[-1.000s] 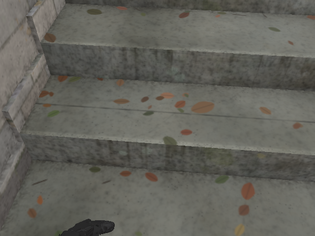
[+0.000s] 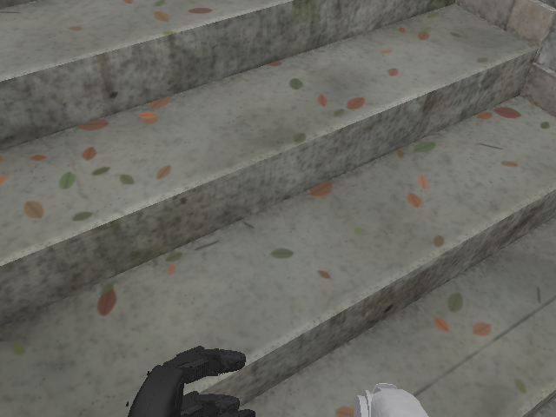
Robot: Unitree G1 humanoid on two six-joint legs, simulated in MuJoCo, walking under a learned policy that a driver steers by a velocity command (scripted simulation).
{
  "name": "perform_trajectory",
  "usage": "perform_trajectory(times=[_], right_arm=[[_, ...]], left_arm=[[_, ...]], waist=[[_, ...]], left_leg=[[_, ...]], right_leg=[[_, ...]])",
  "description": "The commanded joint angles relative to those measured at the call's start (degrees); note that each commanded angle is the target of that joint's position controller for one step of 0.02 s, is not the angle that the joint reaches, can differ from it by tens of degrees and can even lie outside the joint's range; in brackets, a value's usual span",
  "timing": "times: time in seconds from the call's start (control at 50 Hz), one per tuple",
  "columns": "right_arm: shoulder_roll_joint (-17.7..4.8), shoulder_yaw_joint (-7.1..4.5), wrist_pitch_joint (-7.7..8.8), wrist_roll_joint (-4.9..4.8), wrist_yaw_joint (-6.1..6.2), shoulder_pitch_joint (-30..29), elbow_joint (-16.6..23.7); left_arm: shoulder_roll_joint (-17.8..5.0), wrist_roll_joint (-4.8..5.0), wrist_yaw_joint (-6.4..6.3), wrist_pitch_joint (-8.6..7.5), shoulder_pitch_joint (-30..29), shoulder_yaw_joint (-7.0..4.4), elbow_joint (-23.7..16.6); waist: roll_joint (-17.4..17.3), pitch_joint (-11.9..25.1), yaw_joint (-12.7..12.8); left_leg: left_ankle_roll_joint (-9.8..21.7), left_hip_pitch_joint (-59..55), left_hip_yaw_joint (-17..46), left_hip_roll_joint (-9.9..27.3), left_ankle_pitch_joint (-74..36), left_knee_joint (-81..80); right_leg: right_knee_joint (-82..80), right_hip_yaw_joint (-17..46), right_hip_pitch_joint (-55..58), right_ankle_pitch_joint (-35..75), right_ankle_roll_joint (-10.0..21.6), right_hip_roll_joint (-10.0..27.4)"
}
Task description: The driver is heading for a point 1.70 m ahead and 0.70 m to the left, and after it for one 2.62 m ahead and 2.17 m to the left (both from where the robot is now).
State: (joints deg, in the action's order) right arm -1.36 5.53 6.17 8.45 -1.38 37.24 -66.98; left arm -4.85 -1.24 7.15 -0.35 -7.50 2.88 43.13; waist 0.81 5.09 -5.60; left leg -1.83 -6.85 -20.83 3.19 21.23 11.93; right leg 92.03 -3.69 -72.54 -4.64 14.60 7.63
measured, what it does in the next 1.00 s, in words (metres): climbs, turning left: right foot 0.16 m higher, then left foot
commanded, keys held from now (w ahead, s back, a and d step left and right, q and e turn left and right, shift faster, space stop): q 1.00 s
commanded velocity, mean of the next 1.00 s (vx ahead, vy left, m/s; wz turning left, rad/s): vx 0.07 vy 0.00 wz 0.41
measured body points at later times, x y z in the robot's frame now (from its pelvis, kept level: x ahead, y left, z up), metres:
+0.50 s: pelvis +0.19 -0.01 +0.15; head +0.18 +0.01 +0.60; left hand +0.27 +0.27 +0.03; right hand +0.38 -0.22 +0.06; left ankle +0.22 +0.10 -0.54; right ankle +0.23 -0.13 -0.57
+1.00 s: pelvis +0.24 +0.01 +0.16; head +0.26 +0.03 +0.61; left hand +0.29 +0.32 +0.06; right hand +0.48 -0.14 +0.07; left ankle +0.22 +0.10 -0.57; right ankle +0.30 -0.13 -0.51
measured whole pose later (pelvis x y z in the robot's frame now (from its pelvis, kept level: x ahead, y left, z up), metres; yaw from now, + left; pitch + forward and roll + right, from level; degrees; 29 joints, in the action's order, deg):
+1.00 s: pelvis +0.24 +0.01 +0.16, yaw +27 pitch +6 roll -1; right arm -12.3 -1.5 6.1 0.2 -0.6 11.7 -38.4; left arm -14.4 -2.1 -1.1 -2.7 6.4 -3.1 40.3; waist 0.4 3.5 -1.8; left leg 3.1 25.4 12.7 -8.1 13.9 34.2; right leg 58.8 2.3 -35.2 -22.4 -6.9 0.1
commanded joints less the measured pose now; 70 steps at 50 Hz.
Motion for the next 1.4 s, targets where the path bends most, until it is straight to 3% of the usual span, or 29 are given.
perform_trajectory(times=[0.02,0.04,0.06,0.08,0.1,0.12,0.14,0.16,0.2,0.24,0.3,0.36,0.44,0.5,0.54,0.58,0.6,0.62,0.68,0.72,0.94,1.08,1.14,1.16,1.18,1.22,1.26,1.34,1.4], right_arm=[[-12.9,-3.06,-0.46,-2.99,-2.9,4.2,-0.4],[-14.8,-3.85,0.38,-4.01,-4.26,6.8,-1.1],[-13.0,-5.28,-0.27,-10.13,1.34,6.8,1.5],[-11.8,-4.71,0.11,-11.3,3.02,9.2,1.0],[-19.4,-5.66,2.41,-1.1,-4.87,11.9,-0.6],[-20.8,-8.44,3.54,-5.67,-6.35,1.4,1.7],[-14.8,-8.02,3.57,-4.49,-7.83,0.1,2.9],[-15.0,-9.5,2.11,-6.34,-8.66,-1.7,3.8],[-7.9,-8.92,2.49,-7.95,-6.52,-8.0,5.9],[-1.0,-6.83,2.13,-6.64,-2.82,-12.9,6.4],[-3.9,-6.59,0.04,-7.46,-0.75,-12.8,8.8],[-8.4,-7.15,-0.02,-7.49,-2.86,-14.8,13.0],[-13.9,-8.8,0.56,-7.54,-3.58,-16.2,16.0],[-14.7,-9.2,-0.73,-5.97,-1.74,-19.6,20.0],[-17.2,-10.37,0.07,-6.82,-1.34,-22.3,21.0],[-27.0,-12.59,1.19,-9.25,0.19,-25.1,23.2],[-26.7,-13.04,2.18,-9.1,0.31,-21.8,23.0],[-23.3,-12.21,2.53,-7.71,0.47,-23.4,22.6],[-19.6,-11.47,-0.12,-8.02,1.13,-27.1,24.8],[-17.7,-10.61,-1.53,-7.1,0.53,-26.4,26.4],[-19.2,-9.26,1.15,-8.64,1.16,-26.8,32.4],[-20.8,-10.03,-0.57,-7.94,0.52,-28.9,33.9],[-17.4,-9.18,-3.03,-7.84,-0.31,-27.5,31.5],[-13.7,-8.03,-3.12,-6.95,-0.09,-24.4,34.3],[-20.3,-10.24,-3.07,-6.6,0.59,-27.2,34.0],[-22.6,-11.52,-3.55,-7.05,2.72,-25.2,31.5],[-20.9,-11.34,-2.94,-6.16,3.94,-29.0,32.2],[-18.4,-10.42,-2.6,-7.34,4.57,-32.3,32.0],[-18.4,-11.23,-1.7,-7.27,3.49,-28.1,28.0]], left_arm=[[-1.3,-0.54,1.01,2.49,-19.1,0.13,-10.3],[-0.6,0.44,0.23,3.5,-18.0,0.83,-10.0],[-1.8,1.08,-4.19,1.06,4.4,-0.09,-2.9],[0.0,3.09,-6.56,-1.23,10.2,0.3,0.2],[-2.1,4.39,-3.09,0.98,4.6,0.25,-2.9],[-5.8,1.27,-3.3,1.81,10.0,-1.97,-0.2],[-7.5,-1.02,-4.18,1.7,21.3,-2.38,5.6],[-16.4,-4.08,-5.33,1.8,34.9,-6.11,11.4],[-16.8,-5.54,-5.63,-2.32,26.7,-7.57,11.3],[-7.3,-1.7,-5.58,-4.03,13.8,-5.65,10.6],[0.6,-1.56,-8.51,-5.05,4.9,-4.62,6.6],[-10.6,-2.04,-9.33,-7.4,3.5,-7.77,4.8],[-15.6,-3.05,-7.88,-7.95,1.2,-10.16,3.0],[-16.0,-2.17,-7.28,-7.77,-0.1,-9.7,2.5],[-14.0,0.09,-7.55,-7.68,2.4,-9.15,3.7],[-11.0,0.76,-8.76,-7.78,10.0,-8.47,0.5],[-12.9,-0.04,-8.66,-7.84,3.8,-8.48,-2.3],[-13.6,-0.28,-8.19,-7.14,0.3,-8.61,-3.4],[-13.2,-0.21,-9.4,-5.81,0.5,-8.62,-5.3],[-13.2,0.21,-10.66,-5.59,3.4,-8.44,-5.7],[-11.8,-1.58,-8.47,-3.23,7.9,-6.46,-8.1],[-10.8,0.6,-7.74,-5.36,11.8,-4.65,-10.3],[-12.9,0.44,-6.53,-6.44,14.0,-5.66,-11.0],[-20.3,-0.64,-6.74,-6.94,15.9,-7.66,-11.5],[-21.5,-3.25,-7.31,-6.32,20.6,-9.18,-10.8],[-16.3,-3.71,-6.66,-6.32,14.1,-6.8,-11.6],[-7.6,-1.22,-6.15,-4.79,9.2,-2.88,-13.2],[-8.4,-1.53,-5.36,-1.61,17.8,-1.82,-10.3],[-5.7,0.63,-2.45,-2.61,15.5,-0.11,-8.7]], waist=[[-10.1,-8.3,5.4],[-14.2,-8.2,5.2],[-0.7,-8.5,7.5],[-0.3,-3.9,9.2],[-25.1,12.8,11.1],[-19.6,5.6,14.8],[-8.0,9.2,16.1],[-0.4,14.1,16.6],[2.1,8.1,13.2],[-3.6,1.9,8.5],[-2.9,0.0,3.5],[-0.6,-0.2,0.2],[2.9,-5.1,0.4],[3.0,-6.1,0.7],[-1.6,-5.6,3.6],[-21.5,-2.3,8.5],[-22.3,-0.4,3.5],[-15.9,0.9,2.8],[-3.0,4.3,4.6],[-0.9,4.8,6.0],[-4.8,4.4,3.8],[-7.2,6.2,4.4],[-3.4,6.0,5.6],[12.1,10.9,3.6],[6.0,9.8,8.9],[2.9,3.7,5.4],[5.0,2.6,4.6],[5.0,2.5,8.8],[4.1,-0.1,5.8]], left_leg=[[15.1,9.8,6.9,12.6,-63.2,-7.3],[14.7,9.1,8.7,16.0,-77.8,-6.2],[11.1,5.5,8.9,16.8,-100.9,2.8],[8.4,17.6,9.0,14.2,-100.1,13.9],[5.9,30.3,16.6,13.7,-100.4,12.7],[5.9,31.7,15.2,9.5,-84.1,17.2],[3.2,42.2,18.2,6.5,-39.4,30.7],[2.0,40.3,24.1,1.1,-6.2,55.6],[4.8,43.0,32.4,2.7,-1.3,89.0],[6.5,43.7,31.6,4.6,2.9,85.2],[5.0,42.1,30.6,4.1,3.1,80.8],[-1.3,33.1,24.6,3.6,-0.4,57.1],[-1.6,27.1,24.5,2.7,-8.0,48.7],[1.8,28.7,25.2,4.2,-6.1,37.2],[5.9,27.0,21.5,-0.8,-9.8,25.3],[22.1,19.1,45.3,5.9,-35.4,11.7],[23.9,13.2,54.2,7.8,-20.5,5.7],[20.6,13.0,52.5,6.5,-13.4,6.3],[23.2,15.5,52.6,9.8,-25.7,11.3],[23.4,17.0,53.0,9.1,-23.4,12.0],[16.5,24.6,48.7,3.1,-18.8,13.2],[19.2,16.0,55.9,4.7,-36.5,18.7],[11.1,30.1,49.0,-3.4,-16.6,22.1],[1.4,44.9,37.7,-12.9,6.8,34.5],[-3.9,53.8,33.9,-13.3,19.2,53.7],[-5.4,56.0,34.9,-10.7,7.9,78.2],[-4.1,55.6,33.7,-10.8,-0.5,80.4],[-5.4,64.3,34.6,-12.0,-5.3,78.2],[-6.4,59.7,34.7,-8.3,-5.8,67.1]], right_leg=[[-22.3,-9.9,18.4,-10.3,-2.6,-3.0],[-25.3,-7.8,26.0,-16.4,-5.5,-5.1],[-25.4,-15.6,35.4,-18.2,-4.5,-10.9],[-30.7,-11.8,55.4,-7.7,-5.5,-10.1],[-28.0,2.4,76.8,-4.1,-4.4,-4.9],[-38.1,-0.6,76.9,-1.3,-5.5,-5.3],[-45.7,12.7,85.6,11.8,-2.1,3.5],[-54.0,28.9,82.2,27.5,4.8,11.3],[-60.5,23.2,60.4,20.4,4.0,15.8],[-64.1,14.0,50.5,0.1,-1.1,11.7],[-70.5,5.9,43.4,-4.9,-3.7,9.4],[-76.6,-7.6,45.3,5.7,-4.9,5.8],[-75.9,-10.9,51.2,11.4,-5.7,8.8],[-71.9,-8.9,59.0,8.4,-4.6,11.9],[-65.4,-10.5,61.5,-4.5,-6.9,8.0],[-48.2,-14.4,49.9,-22.0,-15.9,-6.7],[-39.3,-5.0,38.6,-29.1,-17.4,-9.0],[-32.6,1.6,34.6,-27.7,-16.8,-7.7],[-16.6,10.7,28.7,-24.7,-17.6,-7.3],[-14.7,12.0,26.0,-19.9,-18.8,-8.0],[-30.1,4.7,35.2,-16.8,-21.9,-6.8],[-51.1,5.6,41.2,-16.3,-18.9,-9.0],[-65.1,7.9,64.4,13.0,-10.2,-4.5],[-66.5,26.4,79.0,38.9,6.0,11.2],[-69.0,34.7,81.0,37.3,11.8,18.8],[-68.4,26.3,68.3,24.5,4.2,13.9],[-69.6,15.0,63.5,22.6,0.4,7.4],[-69.8,13.1,69.9,8.0,1.5,5.4],[-71.2,11.7,64.3,-7.5,-2.4,4.1]])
